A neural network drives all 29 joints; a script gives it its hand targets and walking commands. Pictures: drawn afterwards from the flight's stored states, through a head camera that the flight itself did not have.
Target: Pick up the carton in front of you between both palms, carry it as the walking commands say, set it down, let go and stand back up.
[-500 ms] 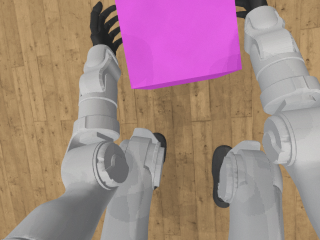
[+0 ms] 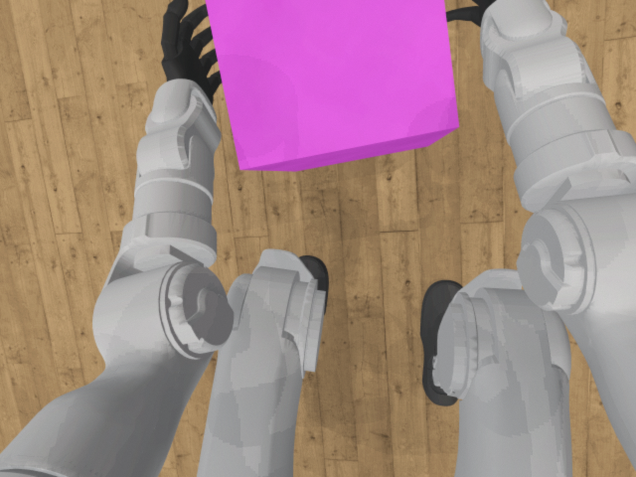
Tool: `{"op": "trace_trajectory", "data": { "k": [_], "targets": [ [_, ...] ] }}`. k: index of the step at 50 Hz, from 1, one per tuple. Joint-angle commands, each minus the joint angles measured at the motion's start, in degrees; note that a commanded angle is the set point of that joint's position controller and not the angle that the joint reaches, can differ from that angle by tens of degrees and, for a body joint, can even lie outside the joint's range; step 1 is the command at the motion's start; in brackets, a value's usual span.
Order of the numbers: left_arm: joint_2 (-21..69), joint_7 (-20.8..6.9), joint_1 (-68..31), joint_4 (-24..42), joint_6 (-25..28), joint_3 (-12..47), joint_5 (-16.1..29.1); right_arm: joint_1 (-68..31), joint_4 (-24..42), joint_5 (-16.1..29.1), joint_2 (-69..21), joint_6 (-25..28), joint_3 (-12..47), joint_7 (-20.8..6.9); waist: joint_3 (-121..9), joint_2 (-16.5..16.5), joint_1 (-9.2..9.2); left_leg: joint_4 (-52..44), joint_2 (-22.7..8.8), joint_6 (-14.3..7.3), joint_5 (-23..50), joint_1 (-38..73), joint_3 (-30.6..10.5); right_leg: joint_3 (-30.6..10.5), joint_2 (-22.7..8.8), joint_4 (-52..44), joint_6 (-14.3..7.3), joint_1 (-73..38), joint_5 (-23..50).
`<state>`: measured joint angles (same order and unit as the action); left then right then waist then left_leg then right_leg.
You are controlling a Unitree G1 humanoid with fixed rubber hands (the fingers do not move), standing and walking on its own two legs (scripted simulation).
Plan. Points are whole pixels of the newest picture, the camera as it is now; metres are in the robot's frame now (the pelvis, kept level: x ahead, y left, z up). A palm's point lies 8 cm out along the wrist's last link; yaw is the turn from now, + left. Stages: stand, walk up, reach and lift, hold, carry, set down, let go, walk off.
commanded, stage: set down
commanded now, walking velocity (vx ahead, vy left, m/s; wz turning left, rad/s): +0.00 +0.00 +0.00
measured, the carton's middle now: (340, 73) +0.53 +0.05 -0.25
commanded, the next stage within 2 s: let go in 1.60 s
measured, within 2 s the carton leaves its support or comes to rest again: neither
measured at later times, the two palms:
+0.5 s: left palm (191, 113) +0.47 +0.22 -0.18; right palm (548, 25) +0.55 -0.16 -0.20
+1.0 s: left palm (98, 76) +0.48 +0.22 -0.04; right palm out of the picture +0.58 -0.15 -0.04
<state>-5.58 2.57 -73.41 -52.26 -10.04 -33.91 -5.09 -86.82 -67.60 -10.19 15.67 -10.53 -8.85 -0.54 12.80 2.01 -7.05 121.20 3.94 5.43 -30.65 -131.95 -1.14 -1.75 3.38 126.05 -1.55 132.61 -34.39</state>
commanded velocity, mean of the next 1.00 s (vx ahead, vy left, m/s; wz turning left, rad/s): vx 0.00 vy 0.00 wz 0.00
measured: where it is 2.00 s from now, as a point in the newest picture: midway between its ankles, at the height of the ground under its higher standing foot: (370, 347)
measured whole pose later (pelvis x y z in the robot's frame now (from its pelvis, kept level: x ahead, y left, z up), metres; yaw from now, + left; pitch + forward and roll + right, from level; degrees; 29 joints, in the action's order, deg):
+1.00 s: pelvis +0.00 +0.01 +0.08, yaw -1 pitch +44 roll +3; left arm -5.6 11.6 -62.6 -42.7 -8.1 -17.8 7.8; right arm -80.7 -65.1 4.1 27.8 -8.6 -1.7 -1.6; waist 4.1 -0.6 -8.6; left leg 106.2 3.8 2.9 -27.8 -122.9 -0.7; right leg -2.4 2.0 110.2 0.1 122.1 -32.4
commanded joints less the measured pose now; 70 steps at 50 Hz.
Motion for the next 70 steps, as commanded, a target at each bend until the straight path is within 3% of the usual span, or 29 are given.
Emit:
{"op": "trace_trajectory", "data": {
  "k": [1,7,11,13,15,17,19,24,28,32,36,42,50,60,70],
  "targets": [
    [38.2,-10.59,-24.28,0.28,-0.36,14.87,2.42,-14.11,0.63,0.98,-34.51,1.11,6.7,-9.0,-42.78,-7.73,3.96,-5.28,3.29,-1.43,11.99,17.52,5.32,-1.01,2.6,-13.45,-1.51,-24.2,14.29],
    [34.67,-10.15,-23.39,-1.15,0.16,13.66,2.15,-12.38,-0.49,-0.63,-30.85,0.94,5.56,-8.69,-40.14,-6.99,4.7,-5.05,3.26,-1.24,11.15,16.49,5.15,-1.5,2.27,-13.18,-1.47,-24.25,14.15],
    [31.59,-9.01,-21.43,-2.6,0.75,11.85,1.48,-13.28,-0.16,-0.46,-26.21,1.47,5.77,-8.06,-40.37,-7.43,3.92,-4.85,2.82,-0.65,11.17,18.18,5.62,-1.37,1.75,-12.83,-0.8,-25.54,13.87],
    [25.28,-7.19,-18.03,-4.11,1.6,9.03,1.17,-13.2,0.24,0.02,-18.38,2.22,5.19,-6.52,-41.27,-7.39,3.45,-4.8,2.24,-0.04,11.61,20.39,6.17,-1.25,1.14,-12.65,-0.26,-26.59,13.75],
    [11.37,-3.51,-12.22,-5.7,3.33,4.96,1.27,-11.58,0.58,1.07,-3.26,3.35,3.77,-2.96,-42.77,-7.23,2.78,-4.69,1.31,0.6,12.22,23.09,6.77,-1.23,0.0,-12.58,0.47,-28.01,13.8],
    [-5.12,1.26,-6.97,-6.79,5.92,4.58,3.9,-10.93,1.41,4.44,13.5,5.18,4.46,1.61,-44.46,-7.3,2.16,-4.67,0.04,0.98,12.92,24.71,7.17,-1.55,-1.11,-12.66,0.9,-29.62,13.89],
    [-9.36,3.62,-8.03,-6.3,8.2,6.65,7.28,-15.05,2.24,9.33,15.67,6.45,7.63,3.01,-46.64,-8.61,0.2,-4.67,-0.87,0.49,14.91,24.79,6.92,-2.65,-1.85,-12.1,1.27,-30.53,14.69],
    [-11.82,4.59,-12.04,-4.42,11.19,13.41,14.28,-22.01,7.02,20.38,13.88,8.28,16.8,1.77,-53.21,-12.04,-4.27,-4.57,-2.43,-1.35,21.35,25.5,5.81,-3.69,-2.99,-10.31,1.63,-34.35,18.91],
    [-12.42,5.37,-11.22,-1.43,10.98,16.37,17.08,-20.94,6.86,23.08,14.94,7.71,18.73,0.93,-59.93,-12.78,-5.66,-5.44,-2.87,-1.5,22.77,30.14,5.72,-2.91,-3.22,-9.63,1.77,-39.23,19.29],
    [-13.68,7.26,-7.52,4.53,9.52,16.33,17.41,-17.4,6.48,21.37,18.01,6.33,16.58,1.37,-69.08,-13.04,-5.29,-7.29,-2.08,-1.36,23.47,36.06,6.26,-0.8,-2.63,-10.36,1.84,-43.91,18.88],
    [-12.15,8.82,-3.89,12.82,7.26,17.44,17.84,-15.51,11.48,18.62,19.39,4.58,13.02,2.09,-79.78,-12.42,-3.68,-10.76,-0.48,-1.34,24.55,43.92,7.34,2.1,-1.18,-13.6,1.47,-47.95,18.38],
    [-7.04,9.49,-0.81,14.9,3.64,17.2,15.29,-11.32,10.22,15.42,18.97,2.49,7.64,0.77,-68.64,-9.32,-2.22,-17.62,0.38,-0.97,18.85,41.32,7.1,3.16,-0.54,-20.42,0.3,-39.21,11.85],
    [-4.74,8.84,1.23,15.89,2.54,15.07,11.92,-8.91,7.75,13.63,17.66,2.82,5.79,-1.63,-67.34,-9.6,-3.35,-25.24,0.25,-0.25,18.37,41.93,7.11,2.65,-0.17,-28.24,0.4,-40.17,11.71],
    [-5.21,7.87,6.17,22.95,0.42,13.36,11.24,-7.73,15.55,10.83,16.94,-0.06,4.39,-2.35,-78.41,-14.4,-4.04,-34.34,0.92,-0.44,22.97,46.51,8.32,3.04,1.03,-37.29,1.82,-56.71,19.97],
    [-3.96,5.84,10.93,24.26,-0.56,12.43,9.63,-2.72,16.96,8.33,14.73,-1.31,1.9,-3.57,-76.21,-14.01,-4.03,-44.76,0.86,-0.4,25.61,51.03,8.1,2.09,1.26,-47.76,2.06,-65.99,25.1]
  ]
}}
